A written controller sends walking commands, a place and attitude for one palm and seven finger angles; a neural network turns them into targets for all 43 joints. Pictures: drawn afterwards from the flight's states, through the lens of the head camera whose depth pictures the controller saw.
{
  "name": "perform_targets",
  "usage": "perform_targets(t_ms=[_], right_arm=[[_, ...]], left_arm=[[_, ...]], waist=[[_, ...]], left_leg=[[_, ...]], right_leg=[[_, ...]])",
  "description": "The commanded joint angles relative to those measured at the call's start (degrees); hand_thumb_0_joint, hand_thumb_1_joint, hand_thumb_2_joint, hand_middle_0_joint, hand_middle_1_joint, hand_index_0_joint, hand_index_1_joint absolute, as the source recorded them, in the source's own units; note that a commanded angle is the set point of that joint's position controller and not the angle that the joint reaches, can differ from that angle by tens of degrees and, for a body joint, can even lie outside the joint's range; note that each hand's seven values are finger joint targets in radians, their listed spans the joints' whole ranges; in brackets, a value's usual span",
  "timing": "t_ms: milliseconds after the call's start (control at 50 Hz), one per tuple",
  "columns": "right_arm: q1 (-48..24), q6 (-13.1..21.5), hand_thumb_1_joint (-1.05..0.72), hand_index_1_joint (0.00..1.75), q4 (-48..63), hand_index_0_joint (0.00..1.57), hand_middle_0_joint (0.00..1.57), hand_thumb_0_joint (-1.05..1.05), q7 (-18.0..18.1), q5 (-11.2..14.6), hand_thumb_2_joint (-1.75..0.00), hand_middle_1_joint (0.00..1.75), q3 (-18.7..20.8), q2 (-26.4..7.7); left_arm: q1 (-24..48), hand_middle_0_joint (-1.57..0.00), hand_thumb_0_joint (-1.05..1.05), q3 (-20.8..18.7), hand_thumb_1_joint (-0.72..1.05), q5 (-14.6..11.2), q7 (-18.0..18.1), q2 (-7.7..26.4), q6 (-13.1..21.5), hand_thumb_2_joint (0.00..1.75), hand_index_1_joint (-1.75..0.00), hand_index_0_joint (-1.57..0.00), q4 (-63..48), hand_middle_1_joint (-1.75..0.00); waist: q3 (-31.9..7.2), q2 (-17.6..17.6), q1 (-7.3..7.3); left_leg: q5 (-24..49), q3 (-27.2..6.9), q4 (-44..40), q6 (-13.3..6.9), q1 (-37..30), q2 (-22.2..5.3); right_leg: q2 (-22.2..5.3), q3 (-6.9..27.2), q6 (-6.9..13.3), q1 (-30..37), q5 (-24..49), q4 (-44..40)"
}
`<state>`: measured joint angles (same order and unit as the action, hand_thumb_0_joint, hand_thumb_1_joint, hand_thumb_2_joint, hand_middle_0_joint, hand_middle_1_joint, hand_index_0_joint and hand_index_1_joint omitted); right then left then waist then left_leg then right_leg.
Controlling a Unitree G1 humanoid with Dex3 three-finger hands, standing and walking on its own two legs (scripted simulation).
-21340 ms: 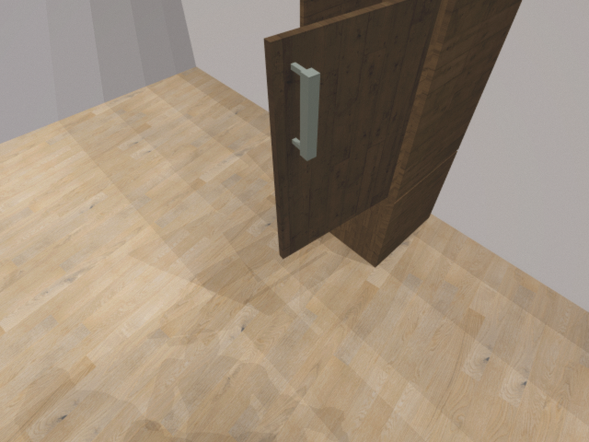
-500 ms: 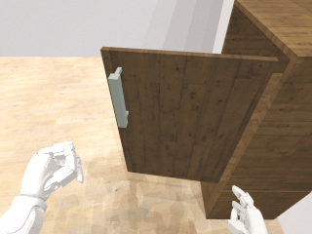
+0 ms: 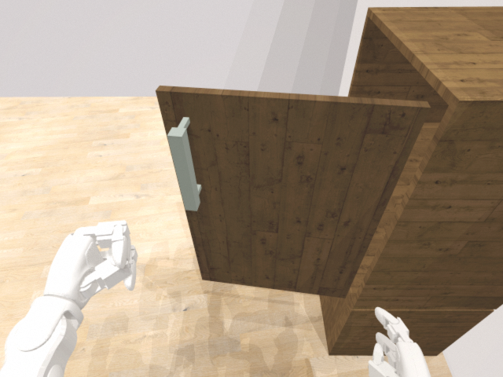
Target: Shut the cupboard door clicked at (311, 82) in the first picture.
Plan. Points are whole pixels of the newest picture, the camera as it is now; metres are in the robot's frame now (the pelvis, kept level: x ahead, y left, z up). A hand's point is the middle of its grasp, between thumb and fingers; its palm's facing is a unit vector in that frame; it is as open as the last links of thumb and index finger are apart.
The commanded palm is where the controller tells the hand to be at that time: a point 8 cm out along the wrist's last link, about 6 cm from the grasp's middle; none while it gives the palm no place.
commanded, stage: raise the hand and make a fist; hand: left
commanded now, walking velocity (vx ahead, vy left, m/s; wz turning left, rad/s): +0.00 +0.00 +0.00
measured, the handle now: (189, 165) +0.43 +0.16 +0.13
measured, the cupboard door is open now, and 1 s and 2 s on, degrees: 82 82 81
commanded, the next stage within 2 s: bring the fist close to the handle in 0.12 s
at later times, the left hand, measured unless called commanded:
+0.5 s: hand (148, 243) +0.25 +0.17 +0.14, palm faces +0.00 -1.00 -0.08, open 3.1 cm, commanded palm +0.23 +0.22 +0.14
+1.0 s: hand (181, 217) +0.31 +0.14 +0.13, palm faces -0.06 -1.00 -0.05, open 3.1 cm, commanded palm +0.29 +0.18 +0.14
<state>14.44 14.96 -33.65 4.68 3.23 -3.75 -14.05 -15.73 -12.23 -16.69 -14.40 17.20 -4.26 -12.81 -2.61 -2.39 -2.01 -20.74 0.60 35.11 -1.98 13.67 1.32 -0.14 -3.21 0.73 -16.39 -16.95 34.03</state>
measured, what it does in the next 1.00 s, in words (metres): stands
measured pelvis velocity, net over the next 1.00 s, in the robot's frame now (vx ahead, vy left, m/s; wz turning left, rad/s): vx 0.01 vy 0.00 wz -0.01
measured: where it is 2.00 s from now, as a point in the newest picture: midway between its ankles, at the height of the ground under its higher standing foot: outside the picture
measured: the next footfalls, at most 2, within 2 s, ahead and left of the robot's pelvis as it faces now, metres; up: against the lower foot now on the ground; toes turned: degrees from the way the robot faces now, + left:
none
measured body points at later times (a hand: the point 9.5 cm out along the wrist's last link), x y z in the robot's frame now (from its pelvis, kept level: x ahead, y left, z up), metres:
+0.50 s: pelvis +0.00 -0.01 +0.00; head -0.02 -0.04 +0.45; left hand +0.25 +0.22 +0.14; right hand +0.18 -0.24 -0.07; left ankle -0.02 +0.10 -0.73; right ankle +0.01 -0.11 -0.73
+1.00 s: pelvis +0.01 +0.00 +0.00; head +0.01 -0.03 +0.45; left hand +0.31 +0.19 +0.13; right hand +0.19 -0.24 -0.08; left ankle -0.02 +0.10 -0.73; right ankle +0.01 -0.11 -0.73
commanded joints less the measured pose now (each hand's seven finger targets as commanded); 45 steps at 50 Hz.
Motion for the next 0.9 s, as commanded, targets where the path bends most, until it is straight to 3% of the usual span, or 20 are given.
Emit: perform_targets(t_ms=[0,100,120,140,160,220,240,260,320,340,360,380,420,480,540,620,640,680,760,880], right_arm=[[-7.1,4.5,-0.9,0.3,8.6,0.2,0.2,0.0,0.1,0.1,-0.9,0.3,2.1,-5.6],[-7.1,4.4,-0.9,0.3,8.1,0.2,0.2,0.0,0.8,0.8,-0.9,0.3,2.6,-6.8],[-7.4,4.2,-0.9,0.3,8.4,0.2,0.2,0.0,0.8,1.0,-0.9,0.3,2.7,-6.9],[-7.5,4.2,-0.9,0.3,8.4,0.2,0.2,0.0,1.0,0.9,-0.9,0.3,2.9,-7.3],[-8.1,4.1,-0.9,0.3,9.1,0.2,0.2,0.0,0.9,0.8,-0.9,0.3,2.9,-7.0],[-8.6,4.4,-0.9,0.3,9.9,0.2,0.2,0.0,0.9,0.4,-0.9,0.3,2.6,-6.3],[-8.7,4.7,-0.9,0.3,9.5,0.2,0.2,0.0,1.0,0.2,-0.9,0.3,2.6,-6.5],[-8.6,4.8,-0.9,0.3,9.3,0.2,0.2,0.0,0.9,0.1,-0.9,0.3,2.4,-6.0],[-7.8,5.2,-0.9,0.3,7.6,0.2,0.2,0.0,0.8,0.2,-0.9,0.3,2.4,-6.0],[-7.4,5.1,-0.9,0.3,6.9,0.2,0.2,0.0,0.8,0.2,-0.9,0.3,2.5,-6.4],[-7.5,5.0,-0.9,0.3,6.8,0.2,0.2,0.0,0.9,0.4,-0.9,0.3,2.4,-6.3],[-7.3,4.9,-0.9,0.3,6.7,0.2,0.2,0.0,0.9,0.6,-0.9,0.3,2.6,-6.5],[-7.6,4.9,-0.9,0.3,7.4,0.2,0.2,0.0,1.0,0.9,-0.9,0.3,2.7,-6.5],[-7.5,3.9,-0.9,0.3,7.8,0.2,0.2,0.0,1.1,0.8,-0.9,0.3,3.0,-7.0],[-8.6,3.4,-0.9,0.3,8.0,0.2,0.2,0.0,1.1,0.3,-0.9,0.3,2.7,-6.8],[-8.9,3.4,-0.9,0.3,7.7,0.2,0.2,0.0,0.7,0.3,-0.9,0.3,2.4,-5.9],[-8.7,3.6,-0.9,0.3,7.5,0.2,0.2,0.0,0.6,0.2,-0.9,0.3,2.5,-6.0],[-7.9,3.5,-0.9,0.3,7.4,0.2,0.2,0.0,0.4,0.3,-0.9,0.3,2.8,-6.1],[-7.2,2.5,-0.9,0.3,7.1,0.2,0.2,0.0,0.2,0.8,-0.9,0.3,3.1,-6.8],[-8.0,2.2,-0.9,0.3,8.3,0.2,0.2,0.0,0.0,0.4,-0.9,0.3,3.2,-6.2]], left_arm=[[12.9,-1.3,0.0,-6.3,0.9,-0.8,1.9,8.8,9.3,0.9,-1.5,-1.3,-14.9,-1.5],[9.7,-1.3,0.0,-2.7,0.9,-0.8,-0.8,6.4,4.8,0.9,-1.5,-1.3,-6.5,-1.5],[9.9,-1.3,0.0,-2.2,0.9,-0.7,-1.4,6.3,4.0,0.9,-1.5,-1.3,-7.6,-1.5],[9.7,-1.3,0.0,-4.1,0.9,-0.6,-1.6,8.8,3.4,0.9,-1.5,-1.3,-7.4,-1.5],[10.1,-1.3,0.0,-3.8,0.9,-0.7,-1.9,8.1,3.3,0.9,-1.5,-1.3,-9.3,-1.5],[13.3,-1.3,0.0,-5.6,0.9,-1.0,-0.8,9.2,5.1,0.9,-1.5,-1.3,-14.1,-1.5],[14.2,-1.3,0.0,-7.6,0.9,-1.5,0.0,11.4,6.1,0.9,-1.5,-1.3,-15.1,-1.5],[14.8,-1.3,0.0,-7.3,0.9,-1.5,0.4,10.2,7.1,0.9,-1.5,-1.3,-15.0,-1.5],[17.8,-1.3,0.0,-4.9,0.9,-0.9,1.7,7.8,8.9,0.9,-1.5,-1.3,-11.4,-1.5],[18.0,-1.3,0.0,-4.9,0.9,-0.5,2.0,8.5,8.8,0.9,-1.5,-1.3,-9.5,-1.5],[19.0,-1.3,0.0,-2.1,0.9,-0.1,1.6,6.1,8.2,0.9,-1.5,-1.3,-7.5,-1.5],[19.6,-1.3,0.0,-1.7,0.9,0.3,1.6,6.3,7.7,0.9,-1.5,-1.3,-5.8,-1.5],[19.7,-1.3,0.0,1.5,0.9,0.8,1.0,3.9,6.1,0.9,-1.5,-1.3,-4.7,-1.5],[21.4,-1.3,0.0,-1.6,0.9,1.1,0.7,7.9,4.3,0.9,-1.5,-1.3,-3.8,-1.5],[23.8,-1.3,0.0,-6.4,0.9,0.7,2.2,11.9,4.9,0.9,-1.5,-1.3,-4.2,-1.5],[29.8,-1.3,0.0,-4.2,0.9,0.6,3.9,8.3,7.4,0.9,-1.5,-1.3,-4.6,-1.5],[29.7,-1.3,0.0,-4.6,0.9,0.6,4.2,8.8,7.7,0.9,-1.5,-1.3,-4.0,-1.5],[27.2,-1.3,0.0,-3.3,0.9,1.1,3.8,7.1,7.5,0.9,-1.5,-1.3,-1.2,-1.5],[27.6,-1.3,0.0,0.5,0.9,1.9,2.4,4.7,5.2,0.9,-1.5,-1.3,3.6,-1.5],[34.8,-1.3,0.0,1.3,0.9,2.5,4.8,4.5,5.9,0.9,-1.5,-1.3,-3.7,-1.5]], waist=[[-6.2,-3.5,-0.14],[-0.5,0.9,0.52],[-1.4,0.7,0.53],[-1.9,3.4,0.24],[-3.9,3.2,-0.01],[-8.2,2.4,-0.32],[-8.5,2.8,-0.47],[-8.8,1.5,-0.46],[-5.6,-0.4,0.67],[-3.9,1.3,1.09],[-2.6,0.8,1.55],[-1.4,0.7,1.63],[-1.9,0.2,1.47],[-5.7,4.1,0.9],[-7.7,4.8,-0.15],[-9.8,-0.4,0.4],[-10.2,1.2,0.34],[-10.7,0.4,0.31],[-7.1,3.5,1.3],[-12.2,2.0,1.27]], left_leg=[[15.6,-2.6,-5.6,1.2,-1.2,-1.3],[9.6,-2.5,-5.9,0.4,1.9,-1.2],[9.3,-2.3,-5.9,0.4,1.7,-1.1],[9.7,-2.4,-5.5,0.2,2.0,-1.2],[10.9,-2.1,-5.5,0.0,1.3,-1.0],[13.9,-2.2,-5.1,0.0,-0.6,-0.8],[14.2,-2.1,-4.5,0.1,-0.6,-1.0],[14.2,-1.9,-4.7,0.2,-0.7,-0.8],[12.7,-2.1,-4.8,0.5,-0.7,-0.9],[11.6,-2.1,-4.5,0.3,0.1,-1.2],[10.2,-1.9,-4.8,0.2,0.6,-1.0],[9.2,-2.1,-5.1,0.3,1.0,-1.0],[8.7,-2.2,-5.4,0.2,0.6,-1.0],[10.0,-1.6,-4.8,-0.2,1.3,-0.7],[11.0,-1.4,-4.5,-0.1,1.8,-0.7],[14.1,-1.2,-4.9,0.4,-0.5,-0.7],[14.8,-1.3,-4.5,0.4,-0.3,-0.9],[15.9,-0.8,-4.3,0.4,-0.5,-0.8],[14.9,-0.8,-4.4,0.3,1.1,-1.0],[17.7,-1.3,-4.5,0.4,-2.5,-1.1]], right_leg=[[0.1,-0.3,0.5,3.3,11.0,-3.9],[-0.4,0.6,0.0,1.1,6.3,-6.3],[-0.5,0.7,-0.1,1.5,5.8,-6.5],[-0.6,1.4,-0.1,2.5,5.8,-6.7],[-0.7,1.3,-0.2,3.1,6.9,-6.4],[-0.6,0.5,-0.4,4.5,10.4,-4.9],[-0.7,1.3,-0.5,5.1,10.7,-4.9],[-0.6,1.1,-0.5,5.0,10.5,-4.8],[-0.4,0.5,-0.3,2.0,9.1,-4.6],[-0.6,1.2,-0.4,1.4,7.8,-5.4],[-0.6,1.3,-0.4,0.5,6.1,-5.9],[-0.6,1.2,-0.4,-0.1,5.0,-6.1],[-0.7,1.2,-0.3,-0.2,4.8,-6.1],[-1.2,2.5,-0.7,2.8,5.7,-6.4],[-1.5,3.1,-0.7,4.8,6.2,-6.3],[-1.0,1.6,-0.3,4.8,10.9,-4.2],[-1.2,2.0,-0.3,5.3,11.9,-4.2],[-1.1,1.9,-0.4,5.4,14.3,-3.9],[-1.2,1.9,-0.5,3.7,14.1,-4.6],[-0.9,1.0,-0.2,4.6,15.7,-3.3]])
